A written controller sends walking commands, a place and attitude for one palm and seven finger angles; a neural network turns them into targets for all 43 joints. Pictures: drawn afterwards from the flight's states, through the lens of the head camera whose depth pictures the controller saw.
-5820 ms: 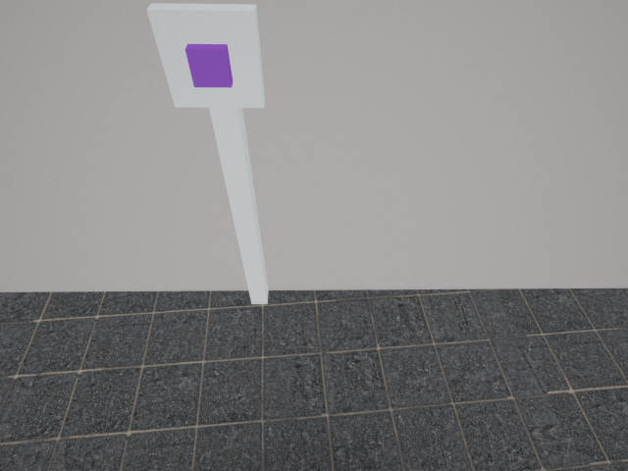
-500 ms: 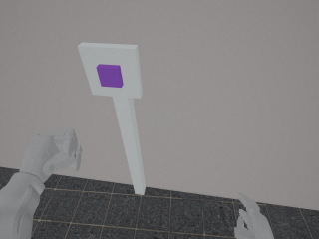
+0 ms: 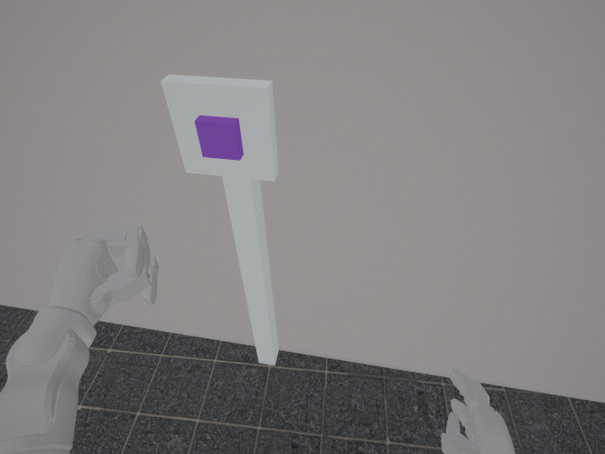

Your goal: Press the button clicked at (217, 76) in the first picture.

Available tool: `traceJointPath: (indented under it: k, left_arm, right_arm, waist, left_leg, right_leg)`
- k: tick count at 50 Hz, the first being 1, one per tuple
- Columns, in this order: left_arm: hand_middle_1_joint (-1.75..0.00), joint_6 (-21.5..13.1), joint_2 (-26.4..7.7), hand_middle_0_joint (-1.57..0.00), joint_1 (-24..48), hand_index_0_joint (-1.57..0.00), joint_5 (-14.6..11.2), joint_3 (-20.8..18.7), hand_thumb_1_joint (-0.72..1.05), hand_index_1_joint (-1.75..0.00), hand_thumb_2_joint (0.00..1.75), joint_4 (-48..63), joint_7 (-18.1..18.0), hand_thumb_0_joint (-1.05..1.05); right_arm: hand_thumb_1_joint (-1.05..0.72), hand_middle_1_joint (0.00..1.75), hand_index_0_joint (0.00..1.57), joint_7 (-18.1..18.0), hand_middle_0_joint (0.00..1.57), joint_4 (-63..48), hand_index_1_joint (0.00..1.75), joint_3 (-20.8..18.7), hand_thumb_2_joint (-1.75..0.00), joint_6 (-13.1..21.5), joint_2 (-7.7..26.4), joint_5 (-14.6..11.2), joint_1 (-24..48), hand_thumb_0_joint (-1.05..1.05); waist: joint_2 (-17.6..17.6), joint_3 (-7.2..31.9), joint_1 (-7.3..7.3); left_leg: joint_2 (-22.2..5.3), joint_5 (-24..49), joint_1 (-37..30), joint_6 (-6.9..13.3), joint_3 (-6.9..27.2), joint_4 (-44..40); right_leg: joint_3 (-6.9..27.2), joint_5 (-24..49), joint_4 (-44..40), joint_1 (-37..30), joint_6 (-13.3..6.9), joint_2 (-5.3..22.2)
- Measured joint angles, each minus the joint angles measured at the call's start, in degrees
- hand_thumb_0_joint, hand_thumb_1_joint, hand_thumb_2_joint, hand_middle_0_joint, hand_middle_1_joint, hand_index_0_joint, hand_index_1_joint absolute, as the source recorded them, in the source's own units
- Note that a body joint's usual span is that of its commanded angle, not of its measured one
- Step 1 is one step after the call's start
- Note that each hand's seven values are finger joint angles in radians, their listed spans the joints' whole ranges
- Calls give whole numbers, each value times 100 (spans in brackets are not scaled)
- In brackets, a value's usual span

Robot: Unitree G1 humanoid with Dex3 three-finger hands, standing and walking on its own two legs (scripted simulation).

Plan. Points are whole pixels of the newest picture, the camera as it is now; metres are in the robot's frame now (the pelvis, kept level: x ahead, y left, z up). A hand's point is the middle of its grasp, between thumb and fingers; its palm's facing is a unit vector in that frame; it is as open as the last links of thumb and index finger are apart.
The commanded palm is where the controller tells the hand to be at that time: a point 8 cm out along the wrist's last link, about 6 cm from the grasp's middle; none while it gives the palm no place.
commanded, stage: aim a knuckle at the button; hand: left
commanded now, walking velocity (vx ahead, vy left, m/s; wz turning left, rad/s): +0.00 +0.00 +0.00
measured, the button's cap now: (220, 137) +0.57 +0.22 +0.16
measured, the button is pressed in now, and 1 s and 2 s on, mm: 0 0 0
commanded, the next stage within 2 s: none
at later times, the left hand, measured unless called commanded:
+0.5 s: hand (194, 224) +0.36 +0.20 +0.14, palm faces -0.02 -1.00 -0.05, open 3.1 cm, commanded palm +0.35 +0.25 +0.14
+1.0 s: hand (219, 186) +0.45 +0.19 +0.13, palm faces -0.03 -1.00 -0.02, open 3.1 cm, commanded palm +0.44 +0.25 +0.13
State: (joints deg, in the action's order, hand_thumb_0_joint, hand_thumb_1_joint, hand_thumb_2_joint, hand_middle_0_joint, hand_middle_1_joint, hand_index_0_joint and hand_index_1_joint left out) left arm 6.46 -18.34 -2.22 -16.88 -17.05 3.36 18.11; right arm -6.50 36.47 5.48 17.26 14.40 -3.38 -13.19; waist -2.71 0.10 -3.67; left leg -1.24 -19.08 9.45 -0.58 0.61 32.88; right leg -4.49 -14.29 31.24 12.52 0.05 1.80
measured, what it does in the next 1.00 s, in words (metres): stands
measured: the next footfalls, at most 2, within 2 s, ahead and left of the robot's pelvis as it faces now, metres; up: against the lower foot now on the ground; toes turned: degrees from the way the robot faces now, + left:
none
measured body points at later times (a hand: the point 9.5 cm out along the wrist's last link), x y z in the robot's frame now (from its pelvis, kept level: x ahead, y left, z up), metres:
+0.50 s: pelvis +0.01 +0.00 +0.00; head +0.01 -0.01 +0.45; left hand +0.36 +0.25 +0.14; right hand +0.15 -0.25 -0.09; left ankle -0.01 +0.13 -0.73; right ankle +0.03 -0.12 -0.73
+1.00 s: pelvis +0.01 +0.00 -0.01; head +0.05 +0.00 +0.44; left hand +0.45 +0.25 +0.14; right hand +0.09 -0.26 -0.11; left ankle -0.01 +0.13 -0.73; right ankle +0.03 -0.12 -0.73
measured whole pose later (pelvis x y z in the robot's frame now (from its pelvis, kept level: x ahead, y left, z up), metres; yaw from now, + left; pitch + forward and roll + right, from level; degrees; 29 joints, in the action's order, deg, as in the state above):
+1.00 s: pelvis +0.01 +0.00 -0.01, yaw -2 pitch +5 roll +0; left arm -7.3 -24.6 39.6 -9.4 -19.5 -49.7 17.4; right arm -4.7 37.9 3.1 7.6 16.2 -2.4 -19.4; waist -0.9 1.6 3.6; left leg -1.6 -20.4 20.6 -0.5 -1.2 35.5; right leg -2.5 -15.3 34.7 24.9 0.0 1.4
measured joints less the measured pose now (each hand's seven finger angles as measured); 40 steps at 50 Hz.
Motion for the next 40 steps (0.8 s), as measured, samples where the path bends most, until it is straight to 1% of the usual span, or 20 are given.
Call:
traceJointPath:
  k: [4,9,15,18,21,24,29,35,40]
  left_arm:
    - [-150,-63,-1,-130,538,-131,142,128,90,-150,90,-482,-23,2]
    - [-150,-107,-41,-130,975,-131,214,209,90,-150,90,-983,18,2]
    - [-150,-214,8,-130,1286,-131,223,111,90,-150,90,-1445,-83,2]
    - [-150,-256,-32,-130,1494,-131,290,53,90,-150,90,-1740,-135,2]
    - [-150,-313,-73,-130,1753,-131,379,87,90,-150,90,-2032,-182,2]
    - [-150,-403,-106,-130,2033,-131,421,116,90,-150,90,-2352,-158,2]
    - [-150,-574,-213,-130,2545,-131,442,60,90,-150,90,-2985,-110,2]
    - [-150,-761,-356,-130,3036,-130,493,-78,90,-150,90,-3709,-76,2]
    - [-150,-923,-430,-129,3385,-130,580,-74,90,-150,90,-4234,-74,2]
  right_arm:
    - [-90,30,21,-51,20,42,30,3,-90,-12,10,-8,23,2]
    - [-90,30,21,-55,20,33,30,-17,-90,-70,14,12,2,2]
    - [-90,30,21,-12,20,30,30,-79,-90,-178,41,27,-104,2]
    - [-90,30,21,-6,20,49,30,-96,-90,-267,51,22,-134,2]
    - [-90,30,20,-17,20,48,30,-124,-90,-326,75,9,-166,2]
    - [-90,30,20,-37,20,75,30,-131,-90,-379,103,16,-170,2]
    - [-90,30,21,-45,20,112,30,-136,-90,-477,108,27,-187,2]
    - [-90,30,21,18,20,91,30,-169,-90,-614,128,44,-307,2]
    - [-90,30,20,80,20,77,30,-223,-90,-736,178,54,-439,2]
  waist:
    - [25,-41,38]
    - [47,-20,163]
    - [54,41,250]
    - [82,30,269]
    - [92,-19,276]
    - [91,-42,304]
    - [116,-22,396]
    - [132,76,512]
    - [116,97,570]
  left_leg:
    - [24,22,73,9,-2,8]
    - [29,32,126,12,-72,-28]
    - [31,33,154,13,-148,-96]
    - [23,35,196,8,-153,-104]
    - [19,37,261,2,-135,-90]
    - [15,39,342,0,-123,-76]
    - [1,30,468,-9,-125,-64]
    - [-17,-11,621,-13,-158,-26]
    - [-17,-58,786,-4,-167,65]
  right_leg:
    - [4,8,33,84,4,24]
    - [75,11,60,196,6,26]
    - [152,-5,73,290,10,22]
    - [157,-9,77,340,4,13]
    - [139,-6,79,392,-5,10]
    - [127,0,78,463,-8,8]
    - [129,-4,88,592,-18,-7]
    - [162,-34,134,765,-21,-26]
    - [174,-66,208,926,-14,-25]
